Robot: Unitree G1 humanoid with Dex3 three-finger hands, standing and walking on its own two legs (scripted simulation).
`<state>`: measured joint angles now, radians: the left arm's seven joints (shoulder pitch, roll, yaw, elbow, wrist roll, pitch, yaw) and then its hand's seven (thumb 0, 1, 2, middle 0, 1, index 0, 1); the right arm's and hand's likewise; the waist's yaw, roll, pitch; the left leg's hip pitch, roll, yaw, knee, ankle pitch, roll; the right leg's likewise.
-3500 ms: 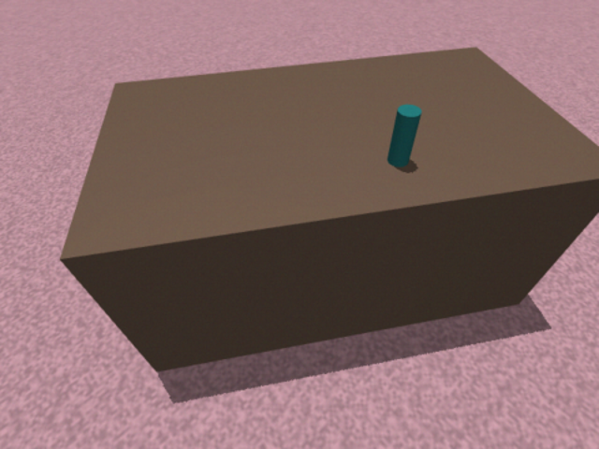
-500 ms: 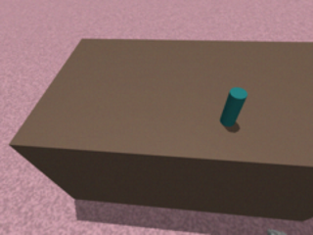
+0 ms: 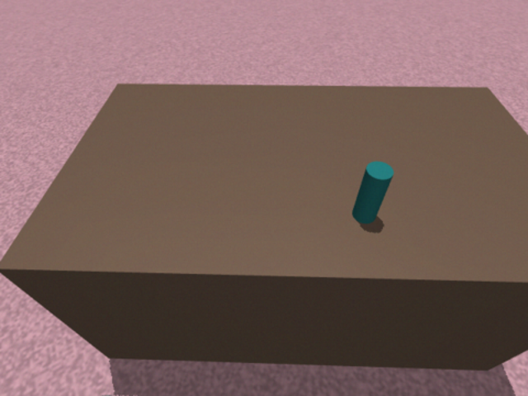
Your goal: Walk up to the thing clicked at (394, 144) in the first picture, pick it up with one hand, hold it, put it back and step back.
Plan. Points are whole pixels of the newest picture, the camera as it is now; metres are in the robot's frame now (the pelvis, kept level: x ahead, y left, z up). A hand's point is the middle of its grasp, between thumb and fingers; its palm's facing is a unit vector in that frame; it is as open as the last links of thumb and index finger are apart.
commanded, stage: walk up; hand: right
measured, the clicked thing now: (371, 194) +0.54 -0.21 -0.05
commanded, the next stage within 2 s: stand in 0.50 s
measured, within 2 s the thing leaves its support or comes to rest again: neither
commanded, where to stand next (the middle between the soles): +0.06 +0.01 m, yaw -1 degrees
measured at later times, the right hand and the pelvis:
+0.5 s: hand out of the picture +0.09 -0.25 -0.15, palm faces +0.02 +0.95 -0.32, open 7.4 cm; pelvis +0.01 +0.00 +0.00, yaw -1 degrees
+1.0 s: hand out of the picture +0.08 -0.26 -0.15, palm faces -0.01 +0.94 -0.33, open 7.4 cm; pelvis -0.01 +0.00 +0.01, yaw +0 degrees
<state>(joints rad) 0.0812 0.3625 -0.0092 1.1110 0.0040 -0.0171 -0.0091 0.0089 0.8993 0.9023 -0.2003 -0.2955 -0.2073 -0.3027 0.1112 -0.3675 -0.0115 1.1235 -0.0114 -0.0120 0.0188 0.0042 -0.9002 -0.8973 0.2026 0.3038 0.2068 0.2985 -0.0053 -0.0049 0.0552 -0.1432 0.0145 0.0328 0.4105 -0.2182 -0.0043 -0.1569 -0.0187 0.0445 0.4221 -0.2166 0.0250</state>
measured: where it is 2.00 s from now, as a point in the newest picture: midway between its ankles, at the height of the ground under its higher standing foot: outside the picture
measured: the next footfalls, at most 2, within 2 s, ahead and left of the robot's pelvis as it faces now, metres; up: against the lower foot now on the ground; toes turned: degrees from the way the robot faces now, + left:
none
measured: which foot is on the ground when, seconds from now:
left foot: down 0.00-1.00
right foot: down 0.00-1.00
